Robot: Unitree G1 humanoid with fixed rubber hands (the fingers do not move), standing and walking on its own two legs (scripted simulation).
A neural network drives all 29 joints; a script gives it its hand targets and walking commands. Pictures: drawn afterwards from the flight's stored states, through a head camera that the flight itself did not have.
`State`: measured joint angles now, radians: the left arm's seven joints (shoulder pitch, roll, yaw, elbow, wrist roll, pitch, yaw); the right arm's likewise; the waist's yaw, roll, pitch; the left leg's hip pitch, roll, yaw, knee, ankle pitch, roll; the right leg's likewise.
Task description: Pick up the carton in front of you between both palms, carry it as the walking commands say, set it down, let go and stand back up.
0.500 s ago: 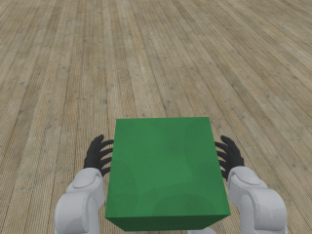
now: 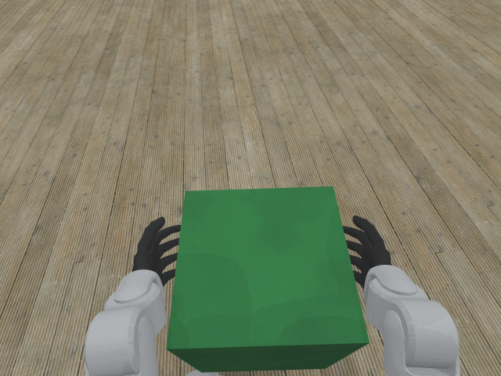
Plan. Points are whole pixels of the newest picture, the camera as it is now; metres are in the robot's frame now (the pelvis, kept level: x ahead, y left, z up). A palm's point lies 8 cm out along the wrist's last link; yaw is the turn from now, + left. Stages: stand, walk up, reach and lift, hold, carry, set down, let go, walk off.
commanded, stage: carry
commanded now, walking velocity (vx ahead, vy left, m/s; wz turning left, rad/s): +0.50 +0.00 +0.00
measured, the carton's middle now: (261, 287) +0.26 +0.01 +0.01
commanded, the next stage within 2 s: none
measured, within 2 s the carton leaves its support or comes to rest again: neither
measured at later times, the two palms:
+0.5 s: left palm (172, 119) +0.60 +0.19 +0.08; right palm (315, 119) +0.57 -0.11 +0.08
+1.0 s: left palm (200, 39) +0.93 +0.15 +0.10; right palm (308, 39) +0.93 -0.15 +0.09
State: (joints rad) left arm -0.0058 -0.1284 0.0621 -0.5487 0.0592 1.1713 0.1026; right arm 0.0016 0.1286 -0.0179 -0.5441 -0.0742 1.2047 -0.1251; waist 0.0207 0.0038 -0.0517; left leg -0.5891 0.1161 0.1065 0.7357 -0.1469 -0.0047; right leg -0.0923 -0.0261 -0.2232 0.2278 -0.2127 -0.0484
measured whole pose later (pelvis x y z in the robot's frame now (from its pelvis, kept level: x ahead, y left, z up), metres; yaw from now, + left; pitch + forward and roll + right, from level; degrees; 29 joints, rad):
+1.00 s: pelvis +0.69 +0.00 +0.00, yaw +0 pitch +4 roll +1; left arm -0.02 -0.13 0.06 -0.57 0.06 1.18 0.10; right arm -0.01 0.13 -0.02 -0.57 -0.08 1.22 -0.13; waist 0.01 0.01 -0.06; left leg -0.59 0.11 0.12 0.67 -0.11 -0.01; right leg -0.05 -0.04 -0.21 0.21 -0.24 -0.03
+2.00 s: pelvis +1.30 +0.01 -0.01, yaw -1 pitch +2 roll +0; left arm -0.04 -0.13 0.07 -0.56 0.07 1.19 0.10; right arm -0.03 0.13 -0.02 -0.55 -0.08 1.22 -0.12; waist 0.01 0.00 -0.04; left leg -0.30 0.06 0.16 0.44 -0.16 0.01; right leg -0.18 -0.04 -0.21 0.44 -0.27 -0.03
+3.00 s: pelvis +1.35 +0.01 -0.02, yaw -2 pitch +3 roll +0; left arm -0.20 -0.14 0.19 0.18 0.24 0.63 0.02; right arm -0.20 0.14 -0.15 0.20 -0.22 0.66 -0.05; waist 0.00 -0.01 -0.04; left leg -0.27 0.07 0.18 0.53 -0.30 0.00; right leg -0.16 -0.05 -0.18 0.50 -0.38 -0.01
